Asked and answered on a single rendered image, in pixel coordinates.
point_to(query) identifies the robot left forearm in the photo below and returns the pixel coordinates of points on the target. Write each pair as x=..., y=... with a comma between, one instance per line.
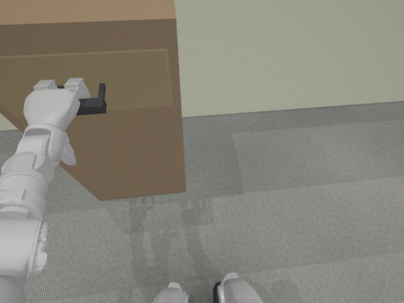
x=26, y=176

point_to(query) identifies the robot left thigh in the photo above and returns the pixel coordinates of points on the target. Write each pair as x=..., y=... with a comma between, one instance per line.
x=171, y=295

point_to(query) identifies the left robot upper arm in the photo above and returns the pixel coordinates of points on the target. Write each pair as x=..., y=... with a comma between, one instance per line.
x=23, y=253

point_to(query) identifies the cabinet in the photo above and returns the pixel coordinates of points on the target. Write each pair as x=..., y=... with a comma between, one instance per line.
x=127, y=152

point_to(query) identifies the drawer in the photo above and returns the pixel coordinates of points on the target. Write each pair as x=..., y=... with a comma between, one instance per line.
x=133, y=78

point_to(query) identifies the handle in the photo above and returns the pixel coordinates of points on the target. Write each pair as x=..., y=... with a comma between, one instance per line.
x=93, y=105

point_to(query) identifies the robot left hand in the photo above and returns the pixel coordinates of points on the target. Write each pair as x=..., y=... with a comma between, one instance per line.
x=57, y=107

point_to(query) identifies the left robot shin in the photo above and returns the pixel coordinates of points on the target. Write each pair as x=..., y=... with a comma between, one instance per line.
x=174, y=285

